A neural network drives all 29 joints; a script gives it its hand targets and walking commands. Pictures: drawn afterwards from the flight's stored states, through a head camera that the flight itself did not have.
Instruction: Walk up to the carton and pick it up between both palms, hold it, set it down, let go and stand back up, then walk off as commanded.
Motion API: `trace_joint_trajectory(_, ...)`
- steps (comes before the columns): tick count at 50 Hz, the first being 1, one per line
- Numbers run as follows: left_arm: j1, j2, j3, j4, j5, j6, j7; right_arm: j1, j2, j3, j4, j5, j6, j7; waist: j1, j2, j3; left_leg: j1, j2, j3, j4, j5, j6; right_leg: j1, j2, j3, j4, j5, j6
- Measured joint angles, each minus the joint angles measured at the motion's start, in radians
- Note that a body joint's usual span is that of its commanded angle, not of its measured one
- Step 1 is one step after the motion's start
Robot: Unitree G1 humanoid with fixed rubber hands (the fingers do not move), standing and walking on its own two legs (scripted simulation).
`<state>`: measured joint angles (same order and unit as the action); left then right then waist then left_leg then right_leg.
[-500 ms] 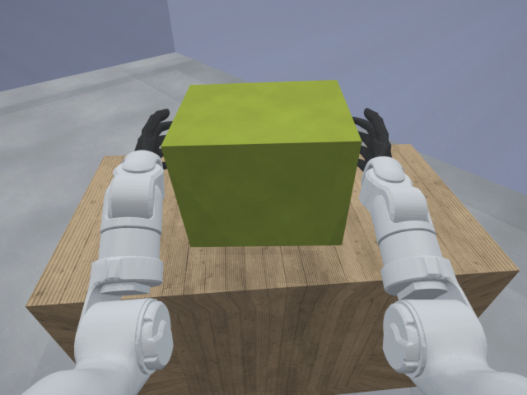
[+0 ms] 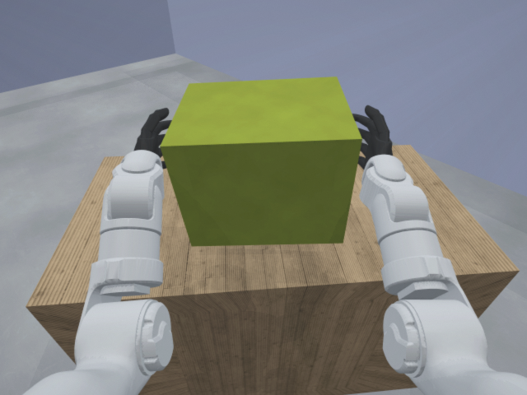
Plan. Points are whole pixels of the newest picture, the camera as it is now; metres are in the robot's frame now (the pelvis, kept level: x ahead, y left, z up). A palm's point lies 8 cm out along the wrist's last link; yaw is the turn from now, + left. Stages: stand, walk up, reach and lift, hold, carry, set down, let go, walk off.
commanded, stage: hold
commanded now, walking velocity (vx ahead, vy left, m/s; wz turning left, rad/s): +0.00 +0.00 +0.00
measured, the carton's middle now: (264, 161) +0.43 -0.01 +0.19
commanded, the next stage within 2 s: none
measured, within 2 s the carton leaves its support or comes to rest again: neither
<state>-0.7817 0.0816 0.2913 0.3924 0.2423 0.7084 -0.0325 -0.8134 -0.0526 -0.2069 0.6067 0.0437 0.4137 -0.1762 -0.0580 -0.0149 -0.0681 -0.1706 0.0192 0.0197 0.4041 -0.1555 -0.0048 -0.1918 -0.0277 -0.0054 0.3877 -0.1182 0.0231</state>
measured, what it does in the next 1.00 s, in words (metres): stands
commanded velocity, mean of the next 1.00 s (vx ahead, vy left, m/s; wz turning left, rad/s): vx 0.00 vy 0.00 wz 0.00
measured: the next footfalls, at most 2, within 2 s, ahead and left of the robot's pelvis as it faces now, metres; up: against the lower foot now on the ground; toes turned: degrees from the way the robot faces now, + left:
none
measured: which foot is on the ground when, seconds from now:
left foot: down 0.00-1.00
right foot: down 0.00-1.00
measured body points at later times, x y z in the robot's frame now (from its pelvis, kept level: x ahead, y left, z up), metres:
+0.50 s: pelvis +0.00 +0.00 +0.00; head -0.06 +0.01 +0.45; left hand +0.40 +0.16 +0.22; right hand +0.39 -0.17 +0.22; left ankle +0.05 +0.13 -0.74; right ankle +0.06 -0.13 -0.74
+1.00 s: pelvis +0.00 +0.00 +0.00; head -0.06 +0.01 +0.45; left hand +0.39 +0.17 +0.22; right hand +0.39 -0.17 +0.22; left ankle +0.05 +0.13 -0.74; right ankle +0.06 -0.13 -0.74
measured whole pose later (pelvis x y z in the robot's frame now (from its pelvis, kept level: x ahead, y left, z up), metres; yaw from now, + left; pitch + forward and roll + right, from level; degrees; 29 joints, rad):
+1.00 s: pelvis +0.00 +0.00 +0.00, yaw +0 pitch -5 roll +0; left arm -0.77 0.08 0.29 0.38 0.25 0.72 -0.04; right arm -0.81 -0.05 -0.21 0.62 0.04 0.39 -0.17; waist -0.06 -0.01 -0.06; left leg -0.16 0.02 0.02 0.40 -0.15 0.00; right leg -0.18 -0.03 -0.01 0.38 -0.12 0.02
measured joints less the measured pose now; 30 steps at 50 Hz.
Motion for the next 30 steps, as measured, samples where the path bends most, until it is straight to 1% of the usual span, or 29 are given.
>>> trace_joint_trajectory(15,0.002,-0.002,0.003,0.000,0.003,0.002,-0.001,0.000,0.000,0.000,0.010,0.000,-0.007,0.003,0.000,0.000,-0.002,0.002,0.000,0.000,-0.001,0.001,0.000,0.002,0.000,0.000,0.000,0.001,0.000)
trace_joint_trajectory(23,0.002,-0.002,0.003,0.000,0.004,0.005,-0.001,0.000,0.000,0.000,0.037,0.000,-0.028,0.008,0.000,0.000,0.000,0.003,0.000,0.000,-0.003,0.001,0.000,0.002,0.000,0.000,0.000,0.000,0.000)
trace_joint_trajectory(30,0.003,-0.002,0.003,-0.002,0.004,0.003,-0.002,0.000,0.000,0.000,0.007,0.000,-0.013,0.006,0.000,0.000,0.006,0.003,0.000,0.000,-0.004,0.002,0.000,0.003,0.000,0.000,-0.002,0.000,0.000)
